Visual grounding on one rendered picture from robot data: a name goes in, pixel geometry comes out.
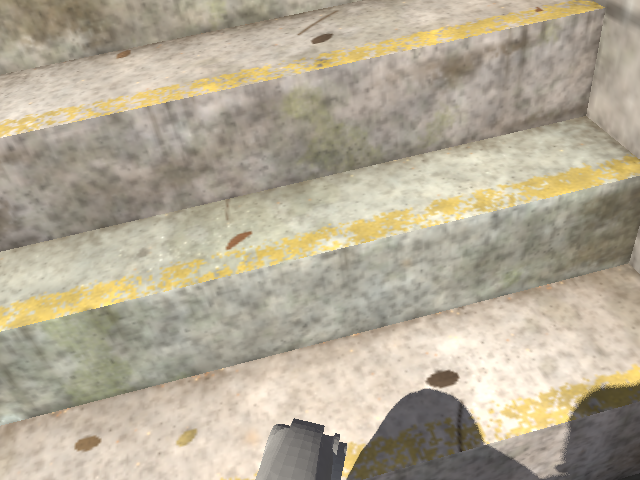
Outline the robot left thigh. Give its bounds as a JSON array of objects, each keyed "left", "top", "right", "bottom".
[{"left": 255, "top": 418, "right": 347, "bottom": 480}]

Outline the robot left shin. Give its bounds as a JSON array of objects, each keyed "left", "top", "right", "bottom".
[{"left": 261, "top": 424, "right": 290, "bottom": 462}]

